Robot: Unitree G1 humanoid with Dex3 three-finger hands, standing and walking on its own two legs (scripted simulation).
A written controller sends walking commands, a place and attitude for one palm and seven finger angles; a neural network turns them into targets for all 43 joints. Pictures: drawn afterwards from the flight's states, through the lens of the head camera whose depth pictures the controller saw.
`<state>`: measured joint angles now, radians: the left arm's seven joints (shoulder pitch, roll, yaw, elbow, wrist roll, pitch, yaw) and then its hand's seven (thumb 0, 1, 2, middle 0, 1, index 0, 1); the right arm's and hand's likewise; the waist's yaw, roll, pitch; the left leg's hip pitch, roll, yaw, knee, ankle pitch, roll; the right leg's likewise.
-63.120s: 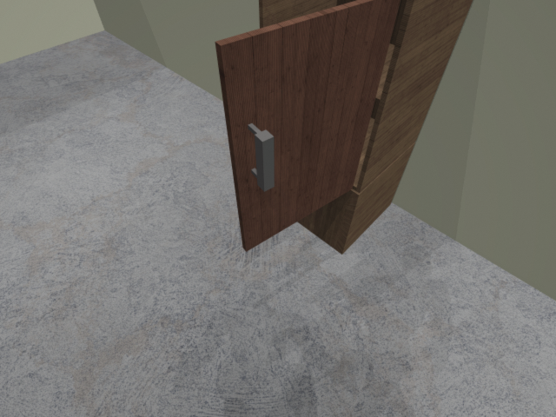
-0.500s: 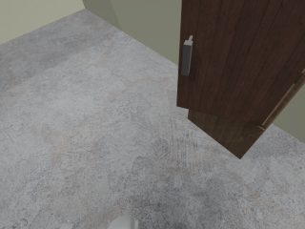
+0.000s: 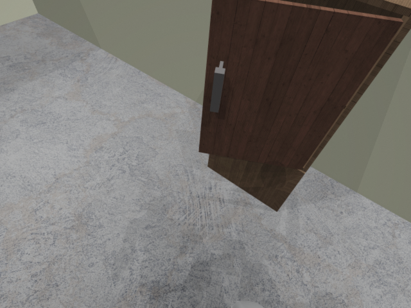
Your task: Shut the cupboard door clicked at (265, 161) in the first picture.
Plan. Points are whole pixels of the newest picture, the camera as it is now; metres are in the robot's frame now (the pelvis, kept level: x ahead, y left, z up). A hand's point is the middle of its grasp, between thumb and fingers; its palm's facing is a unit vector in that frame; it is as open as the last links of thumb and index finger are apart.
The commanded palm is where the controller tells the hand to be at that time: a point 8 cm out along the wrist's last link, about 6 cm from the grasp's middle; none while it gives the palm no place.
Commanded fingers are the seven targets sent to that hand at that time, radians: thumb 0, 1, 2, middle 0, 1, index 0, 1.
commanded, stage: take the last steps up to it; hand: left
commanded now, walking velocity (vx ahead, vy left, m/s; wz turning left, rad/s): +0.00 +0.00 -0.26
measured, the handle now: (218, 86) +0.69 +0.02 +0.01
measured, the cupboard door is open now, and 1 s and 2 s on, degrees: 27 27 27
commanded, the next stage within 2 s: come to a stop and stand still in 0.80 s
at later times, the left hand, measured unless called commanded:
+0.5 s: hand out of the picture +0.08 +0.11 -0.17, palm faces -0.07 -0.98 -0.18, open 7.4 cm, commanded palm none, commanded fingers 0.00 0.90 0.90 -0.20 -0.30 -0.20 -0.30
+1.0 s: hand (181, 235) +0.30 +0.08 -0.17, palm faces -0.13 -0.96 -0.24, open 7.4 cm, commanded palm none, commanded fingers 0.00 0.90 0.90 -0.20 -0.30 -0.20 -0.30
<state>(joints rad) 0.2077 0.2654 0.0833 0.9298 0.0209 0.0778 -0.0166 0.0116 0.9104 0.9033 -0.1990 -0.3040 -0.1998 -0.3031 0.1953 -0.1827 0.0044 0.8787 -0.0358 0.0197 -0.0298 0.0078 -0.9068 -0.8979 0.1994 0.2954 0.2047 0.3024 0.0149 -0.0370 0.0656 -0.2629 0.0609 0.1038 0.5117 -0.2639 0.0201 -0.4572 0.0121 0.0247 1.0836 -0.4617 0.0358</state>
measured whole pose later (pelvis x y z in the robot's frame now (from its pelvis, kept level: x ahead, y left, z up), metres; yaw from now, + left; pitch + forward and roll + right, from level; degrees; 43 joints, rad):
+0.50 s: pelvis +0.06 -0.06 +0.00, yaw -5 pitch +1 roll +0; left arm 0.30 0.15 0.03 1.04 0.02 -0.02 0.00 0.01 0.91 0.90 -0.20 -0.30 -0.20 -0.30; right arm 0.26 -0.22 -0.05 1.00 -0.04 0.03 0.01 0.01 -0.91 -0.90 0.20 0.29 0.20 0.30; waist -0.03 0.02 0.02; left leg -0.53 0.09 0.08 0.92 -0.31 -0.05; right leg -0.04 0.04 -0.05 0.34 -0.32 -0.06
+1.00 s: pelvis +0.21 -0.11 -0.01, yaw -9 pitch -1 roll +2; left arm 0.21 0.20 0.05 1.00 0.03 -0.01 -0.01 0.01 0.91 0.90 -0.20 -0.30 -0.20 -0.30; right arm 0.34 -0.17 -0.03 1.07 -0.03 0.01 -0.01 0.01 -0.92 -0.90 0.20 0.30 0.20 0.30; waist -0.02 0.00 0.05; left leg -0.17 0.09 0.15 0.55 -0.36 -0.05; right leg -0.36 -0.07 -0.04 0.57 -0.18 0.01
